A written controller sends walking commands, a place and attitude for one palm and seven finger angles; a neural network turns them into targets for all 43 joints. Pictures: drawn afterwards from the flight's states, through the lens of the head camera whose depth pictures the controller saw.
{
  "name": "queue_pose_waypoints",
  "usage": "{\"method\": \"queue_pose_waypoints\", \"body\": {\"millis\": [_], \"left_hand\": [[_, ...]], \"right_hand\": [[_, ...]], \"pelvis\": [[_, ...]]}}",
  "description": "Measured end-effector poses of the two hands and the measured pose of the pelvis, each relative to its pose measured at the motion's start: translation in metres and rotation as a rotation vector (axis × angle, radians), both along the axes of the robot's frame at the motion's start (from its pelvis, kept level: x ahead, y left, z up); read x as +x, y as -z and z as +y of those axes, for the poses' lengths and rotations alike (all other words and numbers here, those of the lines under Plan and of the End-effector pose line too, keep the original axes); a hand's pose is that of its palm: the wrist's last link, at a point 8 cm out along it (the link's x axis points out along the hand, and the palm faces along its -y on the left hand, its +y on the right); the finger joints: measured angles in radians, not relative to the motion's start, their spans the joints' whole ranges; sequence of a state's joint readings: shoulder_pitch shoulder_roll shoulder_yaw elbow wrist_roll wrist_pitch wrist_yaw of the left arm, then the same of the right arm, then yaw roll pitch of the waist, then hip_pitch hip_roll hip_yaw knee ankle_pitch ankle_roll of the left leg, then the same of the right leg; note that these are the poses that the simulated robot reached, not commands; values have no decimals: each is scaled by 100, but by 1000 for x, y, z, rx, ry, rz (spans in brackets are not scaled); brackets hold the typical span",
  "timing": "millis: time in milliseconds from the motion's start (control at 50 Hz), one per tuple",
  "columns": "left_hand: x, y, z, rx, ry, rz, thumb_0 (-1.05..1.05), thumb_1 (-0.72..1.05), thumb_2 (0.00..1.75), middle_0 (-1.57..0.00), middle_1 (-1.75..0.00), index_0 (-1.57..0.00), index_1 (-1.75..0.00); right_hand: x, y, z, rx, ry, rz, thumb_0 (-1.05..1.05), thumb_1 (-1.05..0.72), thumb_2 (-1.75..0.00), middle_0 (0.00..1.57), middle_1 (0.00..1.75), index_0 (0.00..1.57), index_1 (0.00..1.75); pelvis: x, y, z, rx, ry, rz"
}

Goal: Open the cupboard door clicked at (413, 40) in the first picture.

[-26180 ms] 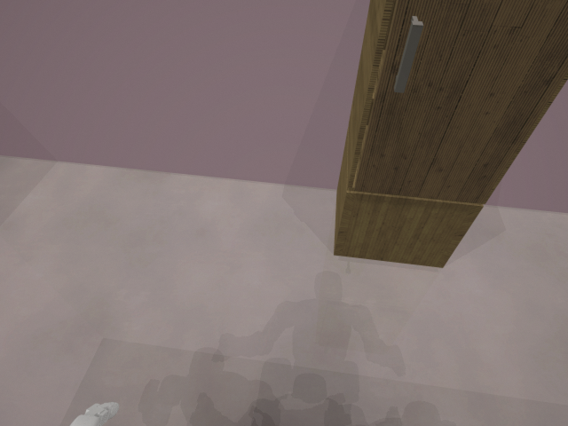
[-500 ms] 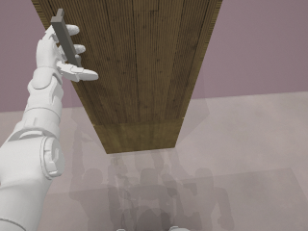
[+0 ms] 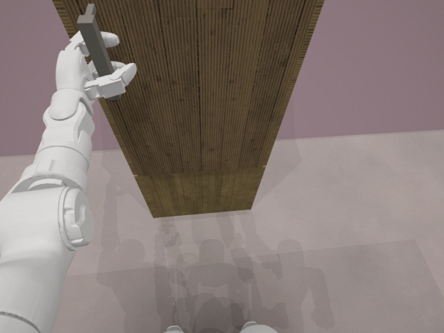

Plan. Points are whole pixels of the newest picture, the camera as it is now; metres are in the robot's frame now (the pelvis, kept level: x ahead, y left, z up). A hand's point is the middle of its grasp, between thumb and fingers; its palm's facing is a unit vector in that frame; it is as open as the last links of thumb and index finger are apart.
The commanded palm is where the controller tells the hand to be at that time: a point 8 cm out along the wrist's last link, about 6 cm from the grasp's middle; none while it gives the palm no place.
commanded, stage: close the thumb around the handle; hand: left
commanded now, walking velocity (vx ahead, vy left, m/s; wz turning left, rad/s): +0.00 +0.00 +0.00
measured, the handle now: (103, 55) +0.58 +0.16 +0.15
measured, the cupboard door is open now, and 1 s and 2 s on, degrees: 0 11 39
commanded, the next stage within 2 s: pull the door open along its arc in 0.22 s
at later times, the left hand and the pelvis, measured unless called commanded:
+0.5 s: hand (118, 75) +0.53 +0.13 +0.15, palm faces +0.01 -1.00 +0.00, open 5.4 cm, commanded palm +0.49 +0.19 +0.15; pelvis +0.01 +0.00 +0.00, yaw -1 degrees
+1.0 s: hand (126, 103) +0.46 +0.12 +0.15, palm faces +0.21 -0.98 +0.02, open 5.5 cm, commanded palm +0.43 +0.17 +0.15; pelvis +0.01 -0.02 +0.01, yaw +1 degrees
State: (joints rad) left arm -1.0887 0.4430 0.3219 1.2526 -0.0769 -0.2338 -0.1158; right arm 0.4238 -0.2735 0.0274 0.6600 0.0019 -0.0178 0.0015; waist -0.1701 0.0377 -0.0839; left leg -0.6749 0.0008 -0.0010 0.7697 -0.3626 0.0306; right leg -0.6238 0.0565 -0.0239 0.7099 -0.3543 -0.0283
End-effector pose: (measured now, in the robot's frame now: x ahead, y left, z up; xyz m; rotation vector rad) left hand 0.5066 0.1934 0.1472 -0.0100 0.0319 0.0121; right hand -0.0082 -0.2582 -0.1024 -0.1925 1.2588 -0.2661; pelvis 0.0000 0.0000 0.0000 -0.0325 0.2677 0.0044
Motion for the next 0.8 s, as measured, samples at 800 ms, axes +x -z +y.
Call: {"method": "queue_pose_waypoints", "body": {"millis": [800], "left_hand": [[-61, 4, -16, 1, 31, -66, 0, 74, 75, -37, -135, -36, -135]], "right_hand": [[82, -8, -6, 58, -14, -218, 0, -91, -89, 20, 29, 20, 30]], "pelvis": [[24, -12, -11, 19, 36, -85]]}}
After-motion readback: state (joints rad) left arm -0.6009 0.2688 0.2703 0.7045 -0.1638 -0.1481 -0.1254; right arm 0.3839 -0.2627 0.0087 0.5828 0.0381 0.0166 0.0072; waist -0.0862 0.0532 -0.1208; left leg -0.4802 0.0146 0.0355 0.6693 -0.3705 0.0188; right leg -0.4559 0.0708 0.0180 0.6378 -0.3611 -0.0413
